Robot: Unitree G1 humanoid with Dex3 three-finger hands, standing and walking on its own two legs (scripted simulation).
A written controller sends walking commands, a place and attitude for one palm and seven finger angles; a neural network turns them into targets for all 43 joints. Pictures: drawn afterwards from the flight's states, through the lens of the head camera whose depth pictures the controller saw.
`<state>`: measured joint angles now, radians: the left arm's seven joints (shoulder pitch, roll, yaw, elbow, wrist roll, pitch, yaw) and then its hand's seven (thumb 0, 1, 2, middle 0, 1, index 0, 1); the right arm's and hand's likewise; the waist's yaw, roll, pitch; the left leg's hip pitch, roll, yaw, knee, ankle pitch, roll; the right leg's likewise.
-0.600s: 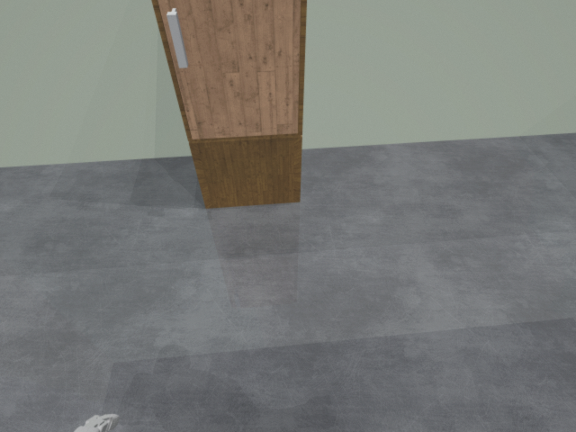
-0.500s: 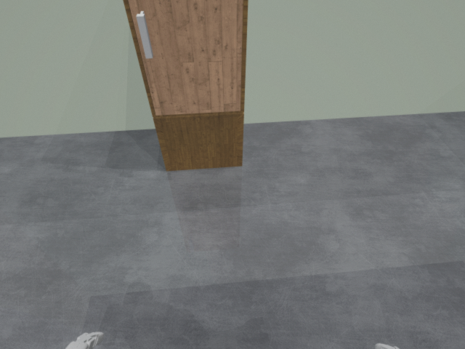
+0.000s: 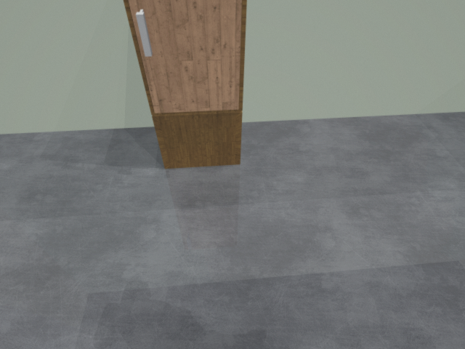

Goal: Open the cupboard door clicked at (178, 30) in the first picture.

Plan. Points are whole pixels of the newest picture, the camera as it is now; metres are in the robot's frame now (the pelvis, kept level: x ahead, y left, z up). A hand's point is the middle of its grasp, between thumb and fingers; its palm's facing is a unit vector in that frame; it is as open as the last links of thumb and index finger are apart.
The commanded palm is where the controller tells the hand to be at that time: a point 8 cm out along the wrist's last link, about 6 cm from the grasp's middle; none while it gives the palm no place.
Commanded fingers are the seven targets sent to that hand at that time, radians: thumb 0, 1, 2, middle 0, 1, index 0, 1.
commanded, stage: stand and wait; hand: left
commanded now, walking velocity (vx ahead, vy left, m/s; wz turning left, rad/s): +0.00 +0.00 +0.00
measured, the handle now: (145, 32) +1.17 +0.41 +0.04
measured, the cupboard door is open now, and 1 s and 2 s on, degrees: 0 0 0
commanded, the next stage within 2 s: look at it before walking up in 0.38 s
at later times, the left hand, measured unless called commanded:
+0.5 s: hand out of the picture +0.06 +0.25 -0.15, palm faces -0.04 -0.94 -0.33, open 7.4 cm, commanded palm none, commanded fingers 0.00 0.90 0.90 -0.20 -0.30 -0.20 -0.30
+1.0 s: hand out of the picture +0.07 +0.25 -0.15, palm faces -0.04 -0.94 -0.34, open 7.4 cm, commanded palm none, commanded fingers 0.00 0.90 0.90 -0.20 -0.30 -0.20 -0.30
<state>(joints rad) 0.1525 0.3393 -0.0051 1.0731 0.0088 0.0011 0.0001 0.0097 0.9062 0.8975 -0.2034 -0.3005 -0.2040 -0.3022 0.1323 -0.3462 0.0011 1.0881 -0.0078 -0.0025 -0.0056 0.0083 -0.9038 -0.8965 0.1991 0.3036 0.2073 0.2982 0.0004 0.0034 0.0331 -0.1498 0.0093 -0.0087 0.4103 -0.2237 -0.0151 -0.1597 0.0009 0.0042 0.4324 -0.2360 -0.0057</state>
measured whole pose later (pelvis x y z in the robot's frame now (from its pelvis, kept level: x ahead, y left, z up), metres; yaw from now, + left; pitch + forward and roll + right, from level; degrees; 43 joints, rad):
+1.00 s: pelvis +0.00 +0.00 +0.00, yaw +0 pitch -2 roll +0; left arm 0.14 0.34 -0.01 1.09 0.01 -0.01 0.00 0.01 0.91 0.90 -0.20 -0.30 -0.20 -0.30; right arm 0.12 -0.34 0.01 1.11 0.00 -0.01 0.00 0.01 -0.90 -0.90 0.20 0.30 0.21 0.30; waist 0.00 0.00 0.03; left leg -0.14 0.01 0.00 0.36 -0.19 -0.01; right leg -0.15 0.00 0.01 0.38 -0.20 0.00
